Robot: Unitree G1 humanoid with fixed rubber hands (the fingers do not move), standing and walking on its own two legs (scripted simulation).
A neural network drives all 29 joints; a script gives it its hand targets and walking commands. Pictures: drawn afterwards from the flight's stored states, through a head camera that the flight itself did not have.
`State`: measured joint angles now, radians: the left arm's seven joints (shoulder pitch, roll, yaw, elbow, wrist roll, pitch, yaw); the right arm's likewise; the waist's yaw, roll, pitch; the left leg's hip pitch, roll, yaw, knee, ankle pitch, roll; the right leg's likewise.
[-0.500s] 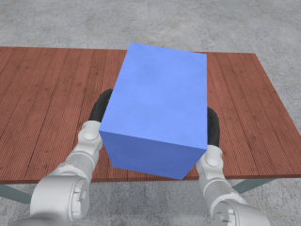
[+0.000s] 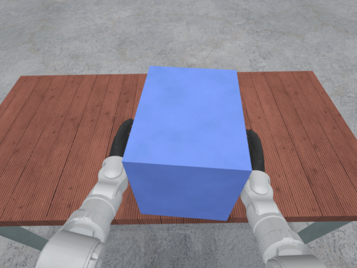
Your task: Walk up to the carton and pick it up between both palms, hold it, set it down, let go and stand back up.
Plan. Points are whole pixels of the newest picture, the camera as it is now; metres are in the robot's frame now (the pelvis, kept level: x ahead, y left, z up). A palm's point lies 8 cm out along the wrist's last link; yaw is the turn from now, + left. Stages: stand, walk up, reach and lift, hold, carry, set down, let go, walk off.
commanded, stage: reach and lift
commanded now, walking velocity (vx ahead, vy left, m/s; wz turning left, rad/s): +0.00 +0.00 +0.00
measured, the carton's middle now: (187, 143) +0.44 -0.05 +0.00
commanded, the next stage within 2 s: none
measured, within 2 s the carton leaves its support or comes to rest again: neither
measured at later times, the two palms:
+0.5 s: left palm (94, 129) +0.38 +0.14 +0.15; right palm (261, 131) +0.35 -0.18 +0.14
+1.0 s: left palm (87, 133) +0.36 +0.14 +0.16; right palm (259, 125) +0.36 -0.17 +0.15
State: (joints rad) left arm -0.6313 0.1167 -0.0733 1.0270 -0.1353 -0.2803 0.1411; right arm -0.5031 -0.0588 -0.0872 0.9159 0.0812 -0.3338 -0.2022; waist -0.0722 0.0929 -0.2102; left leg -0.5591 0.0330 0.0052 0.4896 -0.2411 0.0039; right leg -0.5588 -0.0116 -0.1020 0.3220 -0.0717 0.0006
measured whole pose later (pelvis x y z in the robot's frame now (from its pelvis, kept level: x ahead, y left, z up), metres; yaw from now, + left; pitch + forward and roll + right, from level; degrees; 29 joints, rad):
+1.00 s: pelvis -0.02 +0.00 +0.01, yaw +2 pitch -2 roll -1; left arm -0.58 -0.01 0.23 0.27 0.14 0.52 0.10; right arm -0.65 -0.09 -0.08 0.62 0.15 0.23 -0.15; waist -0.09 -0.02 0.00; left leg -0.12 0.01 -0.01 0.37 -0.21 0.00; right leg -0.14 -0.03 -0.11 0.26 -0.07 0.01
